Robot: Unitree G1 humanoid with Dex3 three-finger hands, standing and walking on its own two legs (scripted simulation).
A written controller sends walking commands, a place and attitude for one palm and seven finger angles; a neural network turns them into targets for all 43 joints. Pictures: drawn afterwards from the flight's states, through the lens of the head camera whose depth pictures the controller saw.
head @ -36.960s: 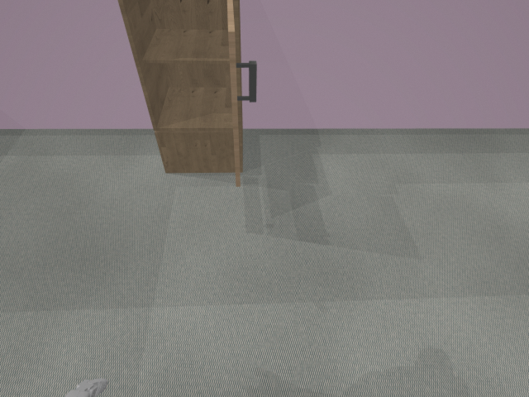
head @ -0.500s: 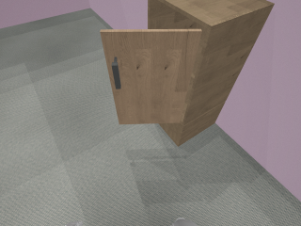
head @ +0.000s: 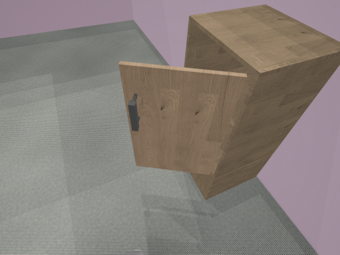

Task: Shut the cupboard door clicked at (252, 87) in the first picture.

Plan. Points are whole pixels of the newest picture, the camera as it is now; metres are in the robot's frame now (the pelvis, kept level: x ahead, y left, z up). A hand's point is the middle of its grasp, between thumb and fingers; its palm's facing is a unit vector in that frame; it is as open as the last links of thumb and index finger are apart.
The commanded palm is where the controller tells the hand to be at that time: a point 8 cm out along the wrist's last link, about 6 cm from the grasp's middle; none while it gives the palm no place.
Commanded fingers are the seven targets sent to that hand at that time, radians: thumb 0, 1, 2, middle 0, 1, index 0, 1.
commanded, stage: come to a stop and stand still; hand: left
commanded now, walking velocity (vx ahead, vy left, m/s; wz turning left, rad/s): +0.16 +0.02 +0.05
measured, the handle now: (135, 112) +0.56 +0.17 -0.04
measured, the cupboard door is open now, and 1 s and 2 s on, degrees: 59 59 59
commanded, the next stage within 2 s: look again from close up in 1.48 s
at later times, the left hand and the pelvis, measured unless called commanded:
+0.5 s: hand out of the picture +0.14 +0.17 -0.18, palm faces +0.02 -0.97 -0.23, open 7.3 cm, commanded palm none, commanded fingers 0.00 0.90 0.90 -0.20 -0.30 -0.20 -0.30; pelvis +0.09 -0.02 -0.01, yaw +1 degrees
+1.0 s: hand out of the picture +0.11 +0.21 -0.18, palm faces +0.03 -0.97 -0.25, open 7.4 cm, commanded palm none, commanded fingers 0.00 0.90 0.90 -0.20 -0.30 -0.20 -0.30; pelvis +0.06 +0.01 -0.01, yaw +1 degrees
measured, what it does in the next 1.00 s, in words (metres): steps on the spot: left foot, then right foot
